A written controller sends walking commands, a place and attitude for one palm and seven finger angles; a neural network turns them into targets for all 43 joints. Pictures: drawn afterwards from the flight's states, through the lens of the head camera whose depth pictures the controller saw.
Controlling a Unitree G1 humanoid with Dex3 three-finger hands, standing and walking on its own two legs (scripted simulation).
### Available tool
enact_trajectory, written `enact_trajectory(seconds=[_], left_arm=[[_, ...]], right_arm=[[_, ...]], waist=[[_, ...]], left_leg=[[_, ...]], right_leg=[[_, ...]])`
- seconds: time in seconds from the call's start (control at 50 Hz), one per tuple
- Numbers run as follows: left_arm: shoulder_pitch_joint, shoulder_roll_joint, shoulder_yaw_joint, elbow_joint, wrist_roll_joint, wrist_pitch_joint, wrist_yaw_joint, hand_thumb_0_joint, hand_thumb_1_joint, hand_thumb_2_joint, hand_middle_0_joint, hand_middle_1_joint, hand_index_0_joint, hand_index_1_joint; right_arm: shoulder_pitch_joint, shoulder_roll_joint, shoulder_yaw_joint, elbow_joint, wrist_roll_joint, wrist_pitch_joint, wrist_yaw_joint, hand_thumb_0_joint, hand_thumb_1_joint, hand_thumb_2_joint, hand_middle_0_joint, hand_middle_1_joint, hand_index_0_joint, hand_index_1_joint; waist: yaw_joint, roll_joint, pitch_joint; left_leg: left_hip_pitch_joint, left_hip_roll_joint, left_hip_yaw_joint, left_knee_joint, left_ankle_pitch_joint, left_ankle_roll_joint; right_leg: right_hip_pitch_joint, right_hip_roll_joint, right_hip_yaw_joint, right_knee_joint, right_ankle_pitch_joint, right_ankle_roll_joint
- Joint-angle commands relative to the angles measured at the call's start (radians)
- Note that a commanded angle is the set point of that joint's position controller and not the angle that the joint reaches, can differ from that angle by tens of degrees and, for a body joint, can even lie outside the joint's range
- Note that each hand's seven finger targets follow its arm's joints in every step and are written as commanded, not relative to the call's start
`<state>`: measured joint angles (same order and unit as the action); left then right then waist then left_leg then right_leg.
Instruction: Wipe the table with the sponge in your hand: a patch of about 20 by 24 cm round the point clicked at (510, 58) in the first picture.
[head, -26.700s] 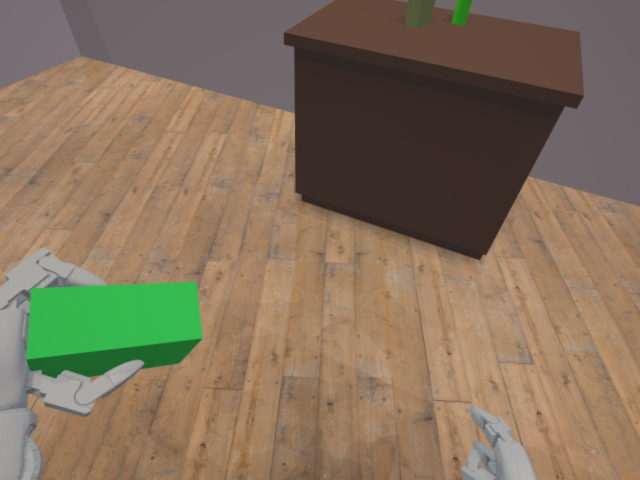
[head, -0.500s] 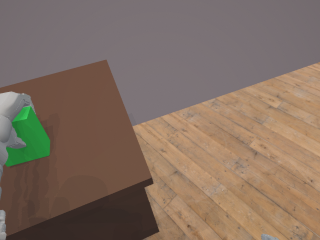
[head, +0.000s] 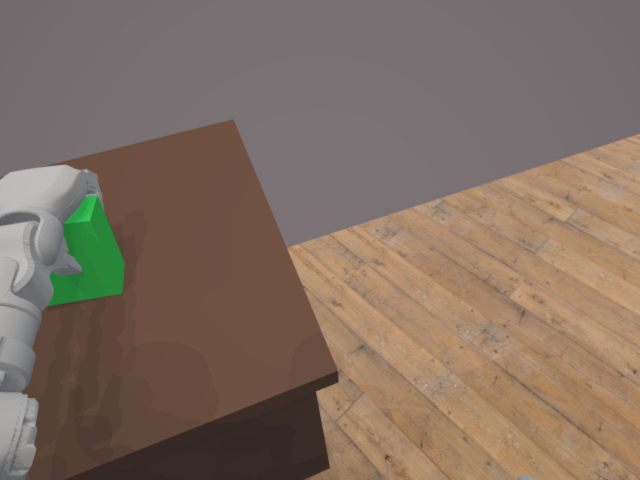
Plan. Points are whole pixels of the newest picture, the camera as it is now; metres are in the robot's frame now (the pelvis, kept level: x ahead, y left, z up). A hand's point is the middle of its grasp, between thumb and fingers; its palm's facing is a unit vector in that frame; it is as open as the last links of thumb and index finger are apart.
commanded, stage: slide across to the middle lane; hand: left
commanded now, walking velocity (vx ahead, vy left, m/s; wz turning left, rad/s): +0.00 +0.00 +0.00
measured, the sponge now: (74, 264) +0.36 +0.37 +0.07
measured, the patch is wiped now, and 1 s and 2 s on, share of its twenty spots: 0.55 0.70 0.85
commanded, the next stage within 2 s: wipe back along the middle lane in 0.44 s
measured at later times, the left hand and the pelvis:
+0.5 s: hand (112, 213) +0.40 +0.30 +0.13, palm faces +0.02 -0.02 -1.00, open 10.0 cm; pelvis +0.02 +0.02 +0.01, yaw +1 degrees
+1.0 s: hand (131, 232) +0.37 +0.26 +0.13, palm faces +0.05 -0.03 -1.00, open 10.1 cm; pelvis +0.03 -0.01 +0.01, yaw +0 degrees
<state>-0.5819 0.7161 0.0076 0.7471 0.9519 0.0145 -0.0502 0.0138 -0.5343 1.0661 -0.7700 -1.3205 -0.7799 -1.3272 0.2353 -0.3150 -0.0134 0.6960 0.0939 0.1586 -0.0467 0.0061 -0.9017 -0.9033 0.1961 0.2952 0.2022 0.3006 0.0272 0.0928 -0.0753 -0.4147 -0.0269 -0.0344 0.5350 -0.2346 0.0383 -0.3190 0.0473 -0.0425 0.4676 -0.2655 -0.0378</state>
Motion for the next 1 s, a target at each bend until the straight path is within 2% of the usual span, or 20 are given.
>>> enact_trajectory(seconds=[0.0,0.1,0.18,0.24,0.3,0.38,0.4,0.46,0.52,0.56,0.68,0.7,0.72,0.74,0.78,0.8,0.82,0.88,0.96,0.98], left_arm=[[-0.302,0.101,0.016,-0.207,-0.072,-0.001,0.050,0.000,0.100,1.300,-1.200,-1.600,-1.200,-1.600],[-0.344,0.088,-0.008,-0.282,-0.056,0.081,0.069,0.000,0.100,1.300,-1.200,-1.600,-1.200,-1.600],[-0.370,0.008,-0.074,-0.378,-0.042,0.154,0.071,0.000,0.100,1.300,-1.200,-1.600,-1.200,-1.600],[-0.307,-0.001,-0.060,-0.380,-0.050,0.205,0.075,0.000,0.100,1.300,-1.200,-1.600,-1.200,-1.600],[-0.331,-0.046,-0.101,-0.436,-0.046,0.249,0.070,0.000,0.100,1.300,-1.200,-1.600,-1.200,-1.600],[-0.288,-0.038,-0.084,-0.446,-0.023,0.311,0.071,0.000,0.100,1.300,-1.200,-1.600,-1.200,-1.600],[-0.286,-0.074,-0.114,-0.453,-0.027,0.323,0.069,0.000,0.100,1.300,-1.200,-1.600,-1.200,-1.600],[-0.319,-0.094,-0.140,-0.456,-0.025,0.355,0.059,0.000,0.100,1.300,-1.200,-1.600,-1.200,-1.600],[-0.341,-0.089,-0.144,-0.456,-0.020,0.369,0.047,0.000,0.100,1.300,-1.200,-1.600,-1.200,-1.600],[-0.261,-0.107,-0.148,-0.446,-0.021,0.375,0.033,0.000,0.100,1.300,-1.200,-1.600,-1.200,-1.600],[-0.102,-0.140,-0.154,-0.536,-0.042,0.358,0.004,0.000,0.100,1.300,-1.200,-1.600,-1.200,-1.600],[-0.053,-0.113,-0.128,-0.541,-0.041,0.358,0.006,0.000,0.100,1.300,-1.200,-1.600,-1.200,-1.600],[-0.059,-0.139,-0.155,-0.572,-0.041,0.358,0.005,0.000,0.100,1.300,-1.200,-1.600,-1.200,-1.600],[-0.003,-0.101,-0.108,-0.572,-0.044,0.361,0.010,0.000,0.100,1.300,-1.200,-1.600,-1.200,-1.600],[0.069,-0.109,-0.101,-0.607,-0.053,0.368,0.016,0.000,0.100,1.300,-1.200,-1.600,-1.200,-1.600],[0.064,-0.140,-0.132,-0.600,-0.054,0.377,0.015,0.000,0.100,1.300,-1.200,-1.600,-1.200,-1.600],[0.062,-0.112,-0.106,-0.587,-0.055,0.387,0.019,0.000,0.100,1.300,-1.200,-1.600,-1.200,-1.600],[0.107,-0.087,-0.077,-0.625,-0.064,0.411,0.026,0.000,0.100,1.300,-1.200,-1.600,-1.200,-1.600],[0.135,-0.095,-0.090,-0.592,-0.067,0.439,0.020,0.000,0.100,1.300,-1.200,-1.600,-1.200,-1.600],[0.149,-0.100,-0.089,-0.617,-0.073,0.438,0.016,0.000,0.100,1.300,-1.200,-1.600,-1.200,-1.600]], right_arm=[[-0.083,-0.120,-0.043,-0.118,0.001,-0.038,-0.009,0.000,-0.900,-0.900,0.200,0.300,0.200,0.300],[-0.128,-0.118,-0.032,-0.114,0.000,-0.038,-0.002,0.000,-0.900,-0.900,0.200,0.300,0.200,0.300],[-0.166,-0.108,-0.024,-0.127,-0.003,-0.043,0.010,0.000,-0.900,-0.900,0.200,0.300,0.200,0.300],[-0.172,-0.108,-0.024,-0.125,-0.009,-0.040,0.019,0.000,-0.900,-0.900,0.200,0.300,0.200,0.300],[-0.201,-0.103,-0.015,-0.134,-0.011,-0.038,0.026,0.000,-0.900,-0.900,0.200,0.300,0.200,0.300],[-0.220,-0.105,-0.008,-0.136,-0.017,-0.030,0.035,0.000,-0.900,-0.900,0.200,0.300,0.200,0.300],[-0.225,-0.099,-0.006,-0.139,-0.017,-0.030,0.039,0.000,-0.900,-0.900,0.200,0.300,0.200,0.300],[-0.237,-0.096,-0.002,-0.141,-0.014,-0.027,0.037,0.000,-0.900,-0.900,0.200,0.300,0.200,0.300],[-0.235,-0.098,0.002,-0.137,-0.014,-0.030,0.033,0.000,-0.900,-0.900,0.200,0.300,0.200,0.300],[-0.237,-0.095,0.004,-0.147,-0.014,-0.029,0.036,0.000,-0.900,-0.900,0.200,0.300,0.200,0.300],[-0.252,-0.089,0.004,-0.180,-0.011,-0.028,0.053,0.000,-0.900,-0.900,0.200,0.300,0.200,0.300],[-0.250,-0.092,0.006,-0.182,-0.012,-0.029,0.056,0.000,-0.900,-0.900,0.200,0.300,0.200,0.300],[-0.257,-0.090,0.007,-0.187,-0.013,-0.028,0.059,0.000,-0.900,-0.900,0.200,0.300,0.200,0.300],[-0.256,-0.091,0.002,-0.187,-0.012,-0.028,0.060,0.000,-0.900,-0.900,0.200,0.300,0.200,0.300],[-0.272,-0.089,0.003,-0.198,-0.010,-0.030,0.062,0.000,-0.900,-0.900,0.200,0.300,0.200,0.300],[-0.276,-0.089,0.007,-0.197,-0.010,-0.028,0.061,0.000,-0.900,-0.900,0.200,0.300,0.200,0.300],[-0.276,-0.093,0.005,-0.188,-0.008,-0.025,0.059,0.000,-0.900,-0.900,0.200,0.300,0.200,0.300],[-0.299,-0.096,0.005,-0.196,-0.007,-0.022,0.054,0.000,-0.900,-0.900,0.200,0.300,0.200,0.300],[-0.308,-0.095,0.009,-0.193,0.000,-0.022,0.045,0.000,-0.900,-0.900,0.200,0.300,0.200,0.300],[-0.311,-0.093,0.006,-0.199,0.000,-0.024,0.045,0.000,-0.900,-0.900,0.200,0.300,0.200,0.300]], waist=[[-0.040,-0.065,-0.188],[-0.030,-0.050,-0.200],[-0.024,0.014,-0.222],[-0.015,-0.045,-0.244],[-0.015,-0.042,-0.261],[-0.001,-0.055,-0.263],[-0.003,-0.061,-0.267],[-0.014,-0.084,-0.259],[-0.017,-0.070,-0.270],[-0.008,-0.094,-0.268],[-0.001,-0.069,-0.251],[0.011,-0.074,-0.236],[0.004,-0.075,-0.241],[0.016,-0.095,-0.238],[0.024,-0.099,-0.230],[0.013,-0.118,-0.195],[0.013,-0.131,-0.173],[0.029,-0.113,-0.182],[0.016,-0.159,-0.144],[0.022,-0.143,-0.169]], left_leg=[[0.231,0.002,-0.035,-0.086,0.140,0.037],[0.279,0.005,-0.054,-0.118,0.193,0.021],[0.335,0.011,-0.076,-0.133,0.262,-0.010],[0.351,0.014,-0.074,-0.122,0.326,-0.017],[0.371,0.016,-0.078,-0.123,0.384,-0.031],[0.370,0.019,-0.072,-0.121,0.452,-0.041],[0.374,0.016,-0.070,-0.116,0.456,-0.038],[0.371,0.013,-0.061,-0.113,0.416,-0.023],[0.377,0.009,-0.058,-0.110,0.430,-0.023],[0.370,0.006,-0.052,-0.098,0.470,-0.015],[0.363,0.011,-0.039,-0.089,0.516,-0.007],[0.347,0.010,-0.041,-0.088,0.500,-0.004],[0.348,0.007,-0.039,-0.085,0.499,-0.001],[0.335,0.007,-0.034,-0.086,0.489,0.004],[0.319,0.005,-0.025,-0.088,0.488,0.003],[0.299,0.002,-0.020,-0.092,0.434,0.007],[0.280,0.002,-0.014,-0.097,0.394,0.010],[0.266,-0.008,-0.003,-0.108,0.359,0.010],[0.234,-0.013,0.009,-0.107,0.295,0.017],[0.240,-0.018,0.016,-0.103,0.304,0.018]], right_leg=[[0.015,-0.004,0.039,-0.093,0.127,-0.020],[0.041,-0.003,0.024,-0.095,0.143,-0.028],[0.040,-0.001,0.012,-0.092,0.160,-0.039],[0.078,-0.002,0.006,-0.094,0.202,-0.037],[0.091,-0.005,0.000,-0.086,0.227,-0.036],[0.116,-0.003,0.002,-0.086,0.266,-0.041],[0.121,-0.005,-0.001,-0.083,0.275,-0.038],[0.121,-0.007,0.002,-0.089,0.277,-0.035],[0.132,-0.008,0.001,-0.083,0.299,-0.038],[0.156,-0.010,0.003,-0.078,0.351,-0.036],[0.182,-0.014,0.006,-0.064,0.398,-0.028],[0.184,-0.011,0.006,-0.061,0.393,-0.028],[0.186,-0.012,0.010,-0.060,0.411,-0.028],[0.202,-0.011,0.014,-0.061,0.422,-0.027],[0.222,-0.013,0.017,-0.054,0.439,-0.024],[0.205,-0.013,0.015,-0.059,0.421,-0.021],[0.202,-0.012,0.019,-0.064,0.416,-0.021],[0.234,-0.016,0.031,-0.063,0.415,-0.021],[0.227,-0.018,0.045,-0.071,0.403,-0.012],[0.250,-0.020,0.050,-0.065,0.423,-0.010]])
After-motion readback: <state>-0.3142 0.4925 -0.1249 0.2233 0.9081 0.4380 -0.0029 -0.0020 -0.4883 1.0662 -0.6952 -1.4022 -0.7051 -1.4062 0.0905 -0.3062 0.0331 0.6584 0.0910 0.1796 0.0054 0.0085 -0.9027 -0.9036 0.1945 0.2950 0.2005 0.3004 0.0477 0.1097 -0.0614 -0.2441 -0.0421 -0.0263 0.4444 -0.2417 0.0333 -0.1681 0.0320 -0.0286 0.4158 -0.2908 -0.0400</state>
